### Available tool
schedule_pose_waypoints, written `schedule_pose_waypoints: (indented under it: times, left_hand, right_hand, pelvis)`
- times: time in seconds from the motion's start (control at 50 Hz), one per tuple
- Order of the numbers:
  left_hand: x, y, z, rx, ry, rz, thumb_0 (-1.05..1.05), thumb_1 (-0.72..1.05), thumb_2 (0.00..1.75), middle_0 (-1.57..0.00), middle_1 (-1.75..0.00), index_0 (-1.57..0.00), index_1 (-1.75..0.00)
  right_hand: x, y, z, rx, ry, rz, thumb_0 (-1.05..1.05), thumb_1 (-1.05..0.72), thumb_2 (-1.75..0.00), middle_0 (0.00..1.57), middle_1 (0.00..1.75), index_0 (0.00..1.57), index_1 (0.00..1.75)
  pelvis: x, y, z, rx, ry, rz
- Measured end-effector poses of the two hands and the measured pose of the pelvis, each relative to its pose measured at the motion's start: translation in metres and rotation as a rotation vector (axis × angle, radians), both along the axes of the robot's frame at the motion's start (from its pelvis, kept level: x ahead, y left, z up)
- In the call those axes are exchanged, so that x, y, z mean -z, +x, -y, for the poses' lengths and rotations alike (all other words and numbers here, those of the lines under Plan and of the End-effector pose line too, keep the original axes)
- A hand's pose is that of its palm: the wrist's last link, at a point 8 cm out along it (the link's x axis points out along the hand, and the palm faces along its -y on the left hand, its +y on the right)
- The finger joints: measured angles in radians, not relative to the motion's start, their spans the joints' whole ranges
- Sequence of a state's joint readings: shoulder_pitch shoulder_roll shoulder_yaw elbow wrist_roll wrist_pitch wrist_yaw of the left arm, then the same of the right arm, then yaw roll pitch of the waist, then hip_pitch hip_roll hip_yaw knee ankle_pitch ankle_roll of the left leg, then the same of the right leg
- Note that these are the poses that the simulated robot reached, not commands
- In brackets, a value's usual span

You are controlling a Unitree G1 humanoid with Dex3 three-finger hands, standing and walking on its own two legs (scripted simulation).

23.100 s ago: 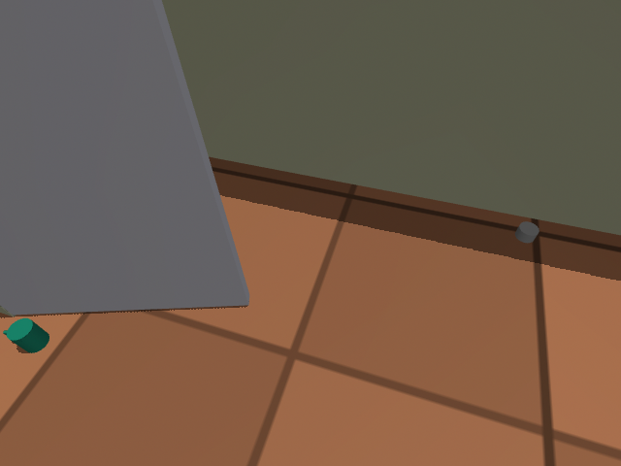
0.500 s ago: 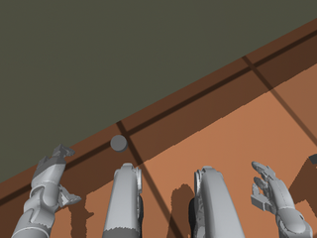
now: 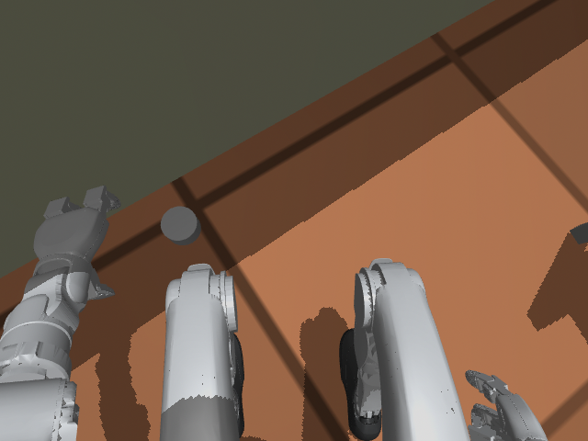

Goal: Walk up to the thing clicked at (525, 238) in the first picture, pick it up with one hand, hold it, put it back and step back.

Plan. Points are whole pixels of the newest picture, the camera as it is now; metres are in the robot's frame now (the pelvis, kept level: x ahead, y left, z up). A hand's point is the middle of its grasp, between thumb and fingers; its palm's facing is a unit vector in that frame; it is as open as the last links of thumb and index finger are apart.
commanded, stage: rise first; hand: left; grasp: from above
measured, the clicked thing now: (181, 226) +0.46 +0.25 -0.37
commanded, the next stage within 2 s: approach in 1.10 s
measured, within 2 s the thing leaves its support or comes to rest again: neither
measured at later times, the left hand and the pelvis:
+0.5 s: hand (119, 241) +0.39 +0.31 -0.20, palm faces -0.45 -0.09 -0.89, open 14.1 cm; pelvis +0.00 +0.00 -0.04, yaw -1 degrees
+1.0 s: hand (132, 235) +0.40 +0.30 -0.23, palm faces -0.44 -0.08 -0.90, open 13.9 cm; pelvis +0.01 +0.00 -0.06, yaw -2 degrees
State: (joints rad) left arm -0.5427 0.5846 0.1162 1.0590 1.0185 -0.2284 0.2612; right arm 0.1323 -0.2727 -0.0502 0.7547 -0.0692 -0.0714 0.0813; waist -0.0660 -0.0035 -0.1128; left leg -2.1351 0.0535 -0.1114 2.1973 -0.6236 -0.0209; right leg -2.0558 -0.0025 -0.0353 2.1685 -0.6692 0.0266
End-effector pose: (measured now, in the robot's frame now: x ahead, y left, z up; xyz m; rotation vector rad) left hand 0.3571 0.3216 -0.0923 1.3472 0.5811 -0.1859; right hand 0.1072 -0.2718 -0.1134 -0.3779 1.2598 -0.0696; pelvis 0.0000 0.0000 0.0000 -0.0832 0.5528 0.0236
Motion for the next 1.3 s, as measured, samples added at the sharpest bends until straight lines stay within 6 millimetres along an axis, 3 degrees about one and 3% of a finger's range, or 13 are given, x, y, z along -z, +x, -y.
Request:
schedule_pose_waypoints:
  times: [0.24,0.64,1.3]
  left_hand:
    - [0.034,0.02,0.008,0.083,0.061,0.024,0.0,-0.56,1.06,-0.08,-0.97,-0.06,-0.98]
    - [0.065,0.04,0.018,0.15,0.107,0.032,0.0,-0.51,0.99,-0.12,-0.95,-0.12,-0.95]
    - [0.093,0.055,0.029,0.152,0.107,0.028,0.0,-0.5,0.98,-0.12,-0.96,-0.12,-0.97]
  right_hand:
    - [0.016,-0.002,0.0,-0.013,-0.028,-0.026,0.0,-0.89,-0.9,0.2,0.3,0.21,0.3]
    - [0.05,-0.004,-0.004,-0.025,0.006,-0.074,0.0,-0.9,-0.9,0.21,0.3,0.21,0.3]
    - [0.062,-0.014,0.006,-0.028,-0.009,-0.129,0.0,-0.9,-0.9,0.2,0.3,0.21,0.3]
  pelvis:
    - [0.024,0.001,-0.004,0.004,-0.016,0.003]
    - [0.05,0.008,-0.001,0.018,-0.008,-0.005]
    - [0.065,0.014,0.002,0.029,-0.003,-0.01]
